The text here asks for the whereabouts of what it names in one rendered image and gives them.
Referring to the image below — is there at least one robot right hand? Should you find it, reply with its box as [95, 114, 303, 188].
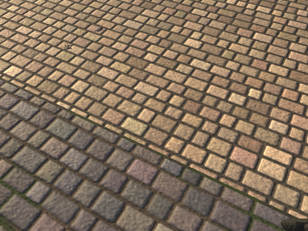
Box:
[280, 218, 308, 231]

